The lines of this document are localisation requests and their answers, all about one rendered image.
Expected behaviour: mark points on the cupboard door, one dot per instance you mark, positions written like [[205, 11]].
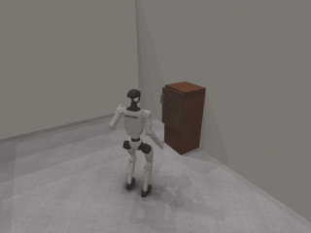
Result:
[[172, 108]]

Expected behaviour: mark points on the robot foot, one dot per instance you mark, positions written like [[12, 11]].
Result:
[[144, 192], [129, 185]]

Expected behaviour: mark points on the handle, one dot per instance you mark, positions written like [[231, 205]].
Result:
[[161, 98]]

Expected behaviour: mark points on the robot right hand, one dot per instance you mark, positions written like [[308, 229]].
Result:
[[161, 144]]

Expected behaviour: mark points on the right robot upper arm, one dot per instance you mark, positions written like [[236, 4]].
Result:
[[147, 115]]

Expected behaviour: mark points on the robot left foot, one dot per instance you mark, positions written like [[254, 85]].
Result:
[[129, 185]]

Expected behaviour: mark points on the left robot upper arm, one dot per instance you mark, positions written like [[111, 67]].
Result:
[[117, 117]]

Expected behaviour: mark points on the robot right foot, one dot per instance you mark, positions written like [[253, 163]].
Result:
[[144, 192]]

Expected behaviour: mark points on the right robot forearm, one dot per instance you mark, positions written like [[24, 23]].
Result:
[[154, 137]]

